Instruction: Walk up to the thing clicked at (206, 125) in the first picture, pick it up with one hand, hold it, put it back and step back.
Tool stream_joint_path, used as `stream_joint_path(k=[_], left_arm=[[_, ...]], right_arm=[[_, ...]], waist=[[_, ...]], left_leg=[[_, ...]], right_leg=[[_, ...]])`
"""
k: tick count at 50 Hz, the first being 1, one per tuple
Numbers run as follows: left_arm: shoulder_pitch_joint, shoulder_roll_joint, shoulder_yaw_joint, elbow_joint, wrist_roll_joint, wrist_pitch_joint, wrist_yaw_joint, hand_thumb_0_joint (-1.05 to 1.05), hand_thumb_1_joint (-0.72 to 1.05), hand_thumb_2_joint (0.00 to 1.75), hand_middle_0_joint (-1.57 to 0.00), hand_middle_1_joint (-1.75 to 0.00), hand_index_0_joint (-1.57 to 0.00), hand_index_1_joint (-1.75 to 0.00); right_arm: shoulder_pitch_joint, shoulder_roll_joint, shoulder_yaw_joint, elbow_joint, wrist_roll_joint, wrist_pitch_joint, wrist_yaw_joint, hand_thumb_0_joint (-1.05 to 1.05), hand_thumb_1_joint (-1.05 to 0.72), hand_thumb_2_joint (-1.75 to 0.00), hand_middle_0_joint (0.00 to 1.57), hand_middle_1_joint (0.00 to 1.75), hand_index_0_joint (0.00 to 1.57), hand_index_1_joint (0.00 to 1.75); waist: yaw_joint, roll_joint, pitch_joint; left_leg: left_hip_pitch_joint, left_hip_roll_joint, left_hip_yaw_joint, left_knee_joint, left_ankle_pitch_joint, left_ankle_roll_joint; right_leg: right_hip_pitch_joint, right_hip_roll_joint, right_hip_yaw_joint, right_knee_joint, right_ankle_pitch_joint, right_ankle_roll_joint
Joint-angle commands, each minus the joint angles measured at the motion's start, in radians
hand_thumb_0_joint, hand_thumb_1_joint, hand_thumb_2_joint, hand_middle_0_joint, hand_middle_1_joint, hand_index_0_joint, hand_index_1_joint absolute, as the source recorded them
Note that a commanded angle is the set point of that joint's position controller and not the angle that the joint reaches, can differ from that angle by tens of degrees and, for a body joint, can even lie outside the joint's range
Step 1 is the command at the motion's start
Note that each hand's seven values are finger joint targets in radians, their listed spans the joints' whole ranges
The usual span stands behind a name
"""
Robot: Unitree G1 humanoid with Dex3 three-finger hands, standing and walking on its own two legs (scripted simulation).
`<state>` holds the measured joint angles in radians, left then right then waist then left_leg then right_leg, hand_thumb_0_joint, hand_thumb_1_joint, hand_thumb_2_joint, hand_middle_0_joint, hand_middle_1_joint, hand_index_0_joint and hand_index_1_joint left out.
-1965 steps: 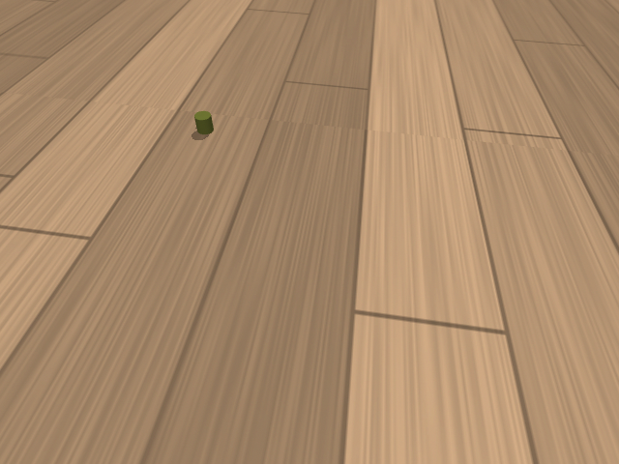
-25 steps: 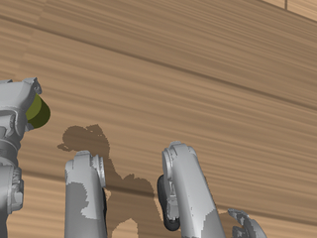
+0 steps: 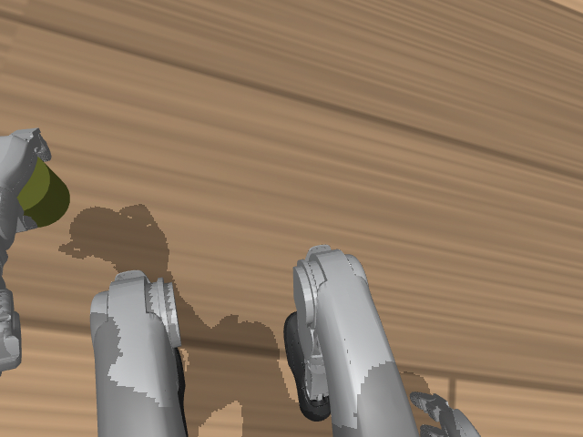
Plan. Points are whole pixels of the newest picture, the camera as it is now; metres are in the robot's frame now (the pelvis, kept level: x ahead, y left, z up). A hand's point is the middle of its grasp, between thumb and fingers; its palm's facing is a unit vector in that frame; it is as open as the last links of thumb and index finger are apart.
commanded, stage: lower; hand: left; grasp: from above
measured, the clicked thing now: (11, 194) +0.45 +0.32 -0.20
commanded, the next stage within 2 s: rest in 0.38 s
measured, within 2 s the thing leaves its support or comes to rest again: rests again in 0.90 s
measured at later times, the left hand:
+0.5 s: hand (33, 200) +0.45 +0.31 -0.23, palm faces -0.45 -0.09 -0.89, open 11.3 cm
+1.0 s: hand (51, 200) +0.46 +0.30 -0.27, palm faces -0.45 -0.11 -0.89, open 11.3 cm
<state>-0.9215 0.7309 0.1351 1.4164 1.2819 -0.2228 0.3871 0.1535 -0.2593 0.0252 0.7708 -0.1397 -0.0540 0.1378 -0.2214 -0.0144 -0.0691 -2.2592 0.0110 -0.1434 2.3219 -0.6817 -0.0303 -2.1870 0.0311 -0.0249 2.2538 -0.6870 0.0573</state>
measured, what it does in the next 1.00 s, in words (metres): lowers itself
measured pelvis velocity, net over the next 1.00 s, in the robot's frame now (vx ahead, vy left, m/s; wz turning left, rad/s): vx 0.01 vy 0.00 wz -0.07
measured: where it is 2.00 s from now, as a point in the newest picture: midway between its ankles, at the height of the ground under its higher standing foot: (242, 400)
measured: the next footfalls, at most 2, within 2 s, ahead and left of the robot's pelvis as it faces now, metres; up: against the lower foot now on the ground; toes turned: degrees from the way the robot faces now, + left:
none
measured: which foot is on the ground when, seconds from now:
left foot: down 0.00-1.00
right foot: down 0.00-1.00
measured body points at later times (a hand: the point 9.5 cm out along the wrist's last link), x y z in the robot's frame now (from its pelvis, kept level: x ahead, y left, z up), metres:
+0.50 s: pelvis +0.00 +0.00 -0.04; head +0.25 +0.08 +0.33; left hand +0.47 +0.31 -0.18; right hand +0.05 -0.28 -0.13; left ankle +0.08 +0.13 -0.32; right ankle +0.10 -0.13 -0.32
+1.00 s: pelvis +0.01 +0.00 -0.05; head +0.27 +0.09 +0.30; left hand +0.48 +0.30 -0.22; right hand +0.05 -0.27 -0.14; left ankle +0.08 +0.13 -0.32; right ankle +0.10 -0.13 -0.32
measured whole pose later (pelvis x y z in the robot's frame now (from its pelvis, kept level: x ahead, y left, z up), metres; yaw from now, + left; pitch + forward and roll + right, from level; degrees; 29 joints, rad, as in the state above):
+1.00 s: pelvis +0.01 +0.00 -0.05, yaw -4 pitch +31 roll -10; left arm -0.95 0.88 0.19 1.58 1.31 -0.25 0.53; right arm 0.10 -0.29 0.16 0.75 -0.22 -0.11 0.19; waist -0.30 -0.08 0.06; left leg -2.36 0.00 -0.23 2.53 -0.72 -0.05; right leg -2.27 0.06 -0.08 2.41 -0.70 0.07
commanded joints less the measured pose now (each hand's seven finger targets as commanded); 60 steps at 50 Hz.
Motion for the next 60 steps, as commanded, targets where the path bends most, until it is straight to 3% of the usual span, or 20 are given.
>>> stream_joint_path(k=[1, 7, 16, 24, 26, 28, 32, 34, 38, 40, 41, 45, 49, 50, 53, 54, 55, 56, 58, 60], left_arm=[[-0.349, 0.305, 0.032, -0.149, -0.014, 0.001, 0.049, 0.0, 0.42, 1.1, -0.78, -1.07, -0.8, -1.05], [-0.357, 0.277, 0.005, -0.102, -0.015, 0.001, 0.043, 0.0, 0.41, 1.09, -0.8, -1.04, -0.81, -1.02], [-0.369, 0.364, 0.048, -0.064, 0.003, -0.043, 0.081, 0.0, 0.46, 1.09, -0.81, -1.1, -0.83, -1.07], [-0.357, 0.396, 0.074, -0.079, 0.015, -0.04, 0.13, 0.0, 0.48, 1.09, -0.81, -1.09, -0.84, -1.06], [-0.352, 0.363, 0.05, -0.062, 0.017, -0.032, 0.133, 0.0, 0.47, 1.1, -0.82, -1.03, -0.84, -1.01], [-0.367, 0.38, 0.064, -0.044, 0.014, -0.027, 0.141, 0.0, 0.45, 1.09, -0.8, -1.03, -0.82, -1.01], [-0.348, 0.394, 0.065, -0.016, 0.008, -0.02, 0.149, 0.0, 0.47, 1.09, -0.81, -1.04, -0.83, -1.01], [-0.364, 0.385, 0.047, -0.001, 0.008, -0.021, 0.145, 0.0, 0.48, 1.08, -0.83, -1.03, -0.85, -1.0], [-0.317, 0.407, 0.073, 0.013, 0.002, -0.03, 0.159, 0.0, 0.51, 1.1, -0.85, -1.04, -0.87, -1.02], [-0.358, 0.431, 0.077, -0.026, 0.013, -0.036, 0.164, 0.0, 0.52, 1.12, -0.86, -1.05, -0.88, -1.03], [-0.314, 0.405, 0.068, 0.037, 0.013, -0.028, 0.165, 0.0, 0.53, 1.12, -0.87, -1.05, -0.89, -1.03], [-0.316, 0.435, 0.083, 0.023, 0.007, -0.029, 0.185, 0.0, 0.55, 1.11, -0.87, -1.05, -0.89, -1.02], [-0.353, 0.449, 0.075, 0.016, 0.016, -0.029, 0.197, 0.0, 0.55, 1.1, -0.88, -1.02, -0.9, -1.0], [-0.314, 0.427, 0.059, 0.054, 0.011, -0.025, 0.199, 0.0, 0.53, 1.12, -0.88, -1.02, -0.89, -1.01], [-0.336, 0.45, 0.074, 0.061, 0.009, -0.025, 0.211, 0.0, 0.56, 1.11, -0.89, -1.02, -0.91, -1.0], [-0.324, 0.428, 0.056, 0.095, 0.01, -0.024, 0.208, 0.0, 0.58, 1.1, -0.9, -1.02, -0.92, -1.0], [-0.358, 0.441, 0.059, 0.073, 0.004, -0.03, 0.208, 0.0, 0.58, 1.11, -0.91, -1.03, -0.92, -1.01], [-0.342, 0.464, 0.075, 0.068, 0.012, -0.029, 0.209, 0.0, 0.58, 1.11, -0.9, -1.03, -0.92, -1.01], [-0.335, 0.408, 0.03, 0.121, 0.01, -0.026, 0.205, 0.0, 0.59, 1.09, -0.9, -1.03, -0.93, -1.0], [-0.34, 0.443, 0.043, 0.111, 0.01, -0.031, 0.21, 0.0, 0.58, 1.1, -0.89, -1.04, -0.92, -1.02]], right_arm=[[0.204, -0.243, -0.073, -0.013, 0.006, -0.004, -0.016, 0.0, -0.91, -0.9, 0.2, 0.3, 0.2, 0.3], [0.208, -0.249, -0.054, -0.009, 0.001, -0.004, -0.012, 0.0, -0.91, -0.9, 0.2, 0.3, 0.2, 0.3], [0.186, -0.264, -0.025, -0.012, -0.021, -0.012, -0.006, 0.0, -0.91, -0.9, 0.2, 0.3, 0.2, 0.3], [0.172, -0.284, -0.019, -0.015, -0.04, -0.019, -0.002, 0.0, -0.91, -0.9, 0.2, 0.3, 0.2, 0.3], [0.162, -0.276, -0.016, -0.012, -0.042, -0.021, -0.001, 0.0, -0.9, -0.9, 0.2, 0.3, 0.2, 0.3], [0.174, -0.284, -0.006, -0.01, -0.049, -0.025, 0.003, 0.0, -0.9, -0.89, 0.2, 0.3, 0.2, 0.3], [0.177, -0.287, 0.01, -0.005, -0.058, -0.031, 0.009, 0.0, -0.9, -0.89, 0.2, 0.3, 0.2, 0.3], [0.169, -0.291, 0.01, -0.007, -0.057, -0.038, 0.011, 0.0, -0.9, -0.9, 0.2, 0.3, 0.2, 0.3], [0.157, -0.304, 0.019, -0.015, -0.06, -0.042, 0.014, 0.0, -0.9, -0.9, 0.2, 0.3, 0.2, 0.3], [0.166, -0.302, 0.024, -0.015, -0.07, -0.048, 0.023, 0.0, -0.9, -0.9, 0.2, 0.3, 0.2, 0.3], [0.164, -0.31, 0.028, -0.015, -0.069, -0.051, 0.024, 0.0, -0.9, -0.9, 0.2, 0.3, 0.2, 0.3], [0.15, -0.317, 0.038, -0.016, -0.071, -0.052, 0.029, 0.0, -0.9, -0.9, 0.2, 0.3, 0.2, 0.3], [0.146, -0.317, 0.048, -0.02, -0.082, -0.061, 0.038, 0.0, -0.9, -0.9, 0.2, 0.3, 0.2, 0.3], [0.137, -0.312, 0.054, -0.014, -0.08, -0.06, 0.04, 0.0, -0.9, -0.9, 0.2, 0.3, 0.2, 0.3], [0.149, -0.327, 0.061, -0.018, -0.087, -0.066, 0.044, 0.0, -0.9, -0.9, 0.2, 0.3, 0.2, 0.3], [0.142, -0.322, 0.063, -0.017, -0.09, -0.069, 0.045, 0.0, -0.9, -0.9, 0.2, 0.3, 0.2, 0.3], [0.14, -0.333, 0.06, -0.023, -0.091, -0.074, 0.045, 0.0, -0.9, -0.9, 0.2, 0.3, 0.2, 0.3], [0.138, -0.333, 0.06, -0.032, -0.093, -0.077, 0.045, 0.0, -0.9, -0.9, 0.2, 0.3, 0.2, 0.3], [0.138, -0.329, 0.069, -0.022, -0.097, -0.082, 0.05, 0.0, -0.9, -0.9, 0.2, 0.3, 0.2, 0.3], [0.132, -0.342, 0.072, -0.035, -0.097, -0.088, 0.05, 0.0, -0.9, -0.9, 0.2, 0.3, 0.2, 0.3]], waist=[[0.018, 0.306, -0.697], [-0.014, 0.286, -0.664], [-0.02, 0.322, -0.639], [-0.028, 0.379, -0.644], [-0.036, 0.395, -0.637], [-0.055, 0.357, -0.625], [-0.057, 0.356, -0.616], [-0.066, 0.354, -0.597], [-0.049, 0.356, -0.593], [-0.069, 0.389, -0.61], [-0.068, 0.37, -0.577], [-0.069, 0.39, -0.597], [-0.089, 0.406, -0.595], [-0.072, 0.41, -0.578], [-0.095, 0.373, -0.552], [-0.099, 0.364, -0.538], [-0.111, 0.363, -0.518], [-0.099, 0.38, -0.542], [-0.116, 0.355, -0.508], [-0.115, 0.354, -0.514]], left_leg=[[0.534, -0.012, 0.116, -0.241, 0.155, 0.05], [0.506, -0.011, 0.11, -0.197, 0.184, 0.053], [0.464, -0.011, 0.104, -0.149, 0.167, 0.048], [0.487, -0.007, 0.095, -0.126, 0.176, 0.042], [0.494, -0.005, 0.095, -0.111, 0.177, 0.041], [0.448, -0.006, 0.093, -0.09, 0.18, 0.049], [0.422, -0.005, 0.091, -0.074, 0.194, 0.049], [0.437, -0.003, 0.082, -0.071, 0.186, 0.047], [0.43, -0.004, 0.078, -0.066, 0.191, 0.043], [0.445, 0.0, 0.076, -0.056, 0.216, 0.042], [0.439, -0.003, 0.076, -0.051, 0.212, 0.041], [0.446, 0.001, 0.068, -0.051, 0.238, 0.04], [0.452, 0.005, 0.065, -0.029, 0.259, 0.039], [0.428, 0.006, 0.065, -0.039, 0.235, 0.042], [0.402, 0.007, 0.062, -0.027, 0.216, 0.046], [0.388, 0.006, 0.06, -0.03, 0.193, 0.047], [0.386, 0.007, 0.058, -0.028, 0.178, 0.045], [0.41, 0.008, 0.057, -0.035, 0.197, 0.044], [0.393, 0.008, 0.052, -0.031, 0.164, 0.045], [0.401, 0.009, 0.048, -0.032, 0.175, 0.045]], right_leg=[[0.302, 0.017, -0.109, -0.219, 0.201, -0.093], [0.288, 0.018, -0.117, -0.197, 0.236, -0.086], [0.27, 0.028, -0.139, -0.14, 0.218, -0.087], [0.228, 0.028, -0.155, -0.099, 0.227, -0.087], [0.216, 0.033, -0.153, -0.094, 0.234, -0.088], [0.239, 0.033, -0.154, -0.097, 0.247, -0.081], [0.263, 0.035, -0.156, -0.084, 0.261, -0.077], [0.228, 0.038, -0.167, -0.076, 0.251, -0.082], [0.242, 0.041, -0.176, -0.069, 0.251, -0.084], [0.268, 0.045, -0.175, -0.063, 0.284, -0.08], [0.242, 0.041, -0.181, -0.056, 0.272, -0.084], [0.259, 0.045, -0.186, -0.048, 0.302, -0.081], [0.269, 0.049, -0.186, -0.037, 0.331, -0.08], [0.269, 0.052, -0.18, -0.046, 0.309, -0.081], [0.275, 0.053, -0.191, -0.056, 0.296, -0.076], [0.264, 0.055, -0.193, -0.056, 0.275, -0.076], [0.246, 0.055, -0.2, -0.06, 0.258, -0.079], [0.275, 0.055, -0.196, -0.058, 0.276, -0.077], [0.247, 0.059, -0.202, -0.059, 0.247, -0.076], [0.264, 0.06, -0.206, -0.063, 0.258, -0.075]])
